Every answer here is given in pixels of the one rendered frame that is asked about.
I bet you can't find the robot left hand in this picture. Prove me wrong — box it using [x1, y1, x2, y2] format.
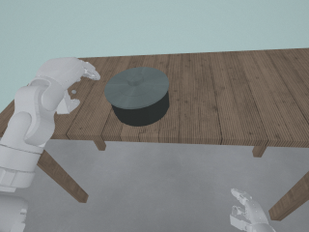
[36, 57, 100, 115]

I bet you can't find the table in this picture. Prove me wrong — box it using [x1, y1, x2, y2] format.
[0, 47, 309, 221]

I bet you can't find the pot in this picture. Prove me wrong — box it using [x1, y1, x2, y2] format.
[111, 91, 170, 127]

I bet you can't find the knob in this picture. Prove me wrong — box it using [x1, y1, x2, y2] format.
[126, 72, 144, 87]

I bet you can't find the robot right hand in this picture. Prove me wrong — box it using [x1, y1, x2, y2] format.
[230, 188, 268, 232]

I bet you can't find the robot right forearm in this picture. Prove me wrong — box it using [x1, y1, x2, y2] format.
[251, 222, 276, 232]

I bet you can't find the left robot upper arm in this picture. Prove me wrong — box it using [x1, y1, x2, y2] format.
[0, 193, 29, 232]

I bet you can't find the lid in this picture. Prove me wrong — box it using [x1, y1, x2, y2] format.
[104, 67, 169, 109]

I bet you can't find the robot left forearm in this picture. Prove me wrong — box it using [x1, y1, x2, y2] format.
[0, 75, 65, 192]

